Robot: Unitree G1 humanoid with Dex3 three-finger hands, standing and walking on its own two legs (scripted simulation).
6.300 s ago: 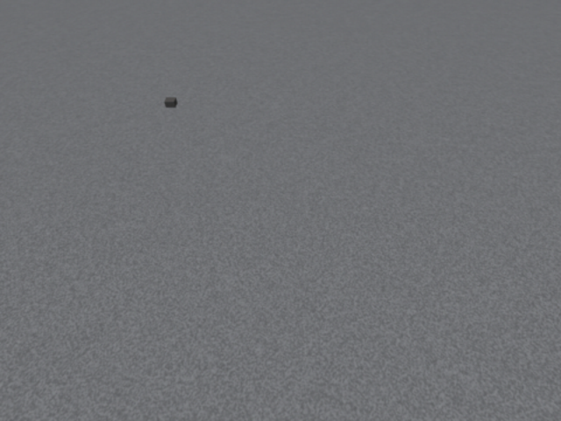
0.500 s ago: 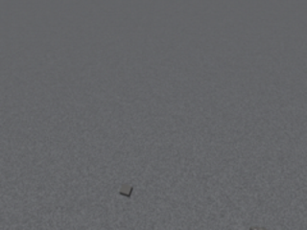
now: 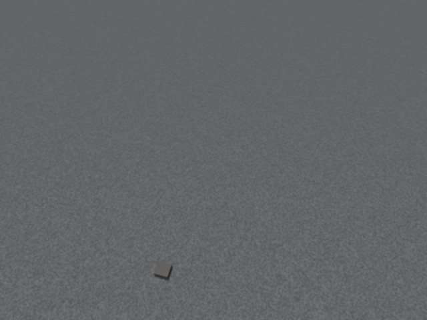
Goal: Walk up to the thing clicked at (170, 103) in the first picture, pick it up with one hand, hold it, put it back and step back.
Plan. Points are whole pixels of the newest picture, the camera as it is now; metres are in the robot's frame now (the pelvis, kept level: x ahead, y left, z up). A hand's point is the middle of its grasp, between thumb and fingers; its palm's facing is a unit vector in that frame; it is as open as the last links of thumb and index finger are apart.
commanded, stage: walk up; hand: left
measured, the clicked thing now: (163, 270) +0.47 +0.22 -0.76
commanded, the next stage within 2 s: stand in 0.56 s
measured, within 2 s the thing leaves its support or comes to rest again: neither
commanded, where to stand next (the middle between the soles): +0.09 -0.01 m, yaw -1 degrees
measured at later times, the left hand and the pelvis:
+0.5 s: hand out of the picture +0.08 +0.25 -0.16, palm faces -0.02 -0.94 -0.33, open 7.4 cm; pelvis +0.01 +0.00 +0.00, yaw +0 degrees
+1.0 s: hand out of the picture +0.10 +0.24 -0.16, palm faces -0.03 -0.94 -0.34, open 7.4 cm; pelvis +0.02 -0.01 +0.00, yaw +0 degrees
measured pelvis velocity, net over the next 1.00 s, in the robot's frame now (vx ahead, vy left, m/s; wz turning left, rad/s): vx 0.02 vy -0.01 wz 0.01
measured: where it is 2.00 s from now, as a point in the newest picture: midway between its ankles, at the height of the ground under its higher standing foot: outside the picture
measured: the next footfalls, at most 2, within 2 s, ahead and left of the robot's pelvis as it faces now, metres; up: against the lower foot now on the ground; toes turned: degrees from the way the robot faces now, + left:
none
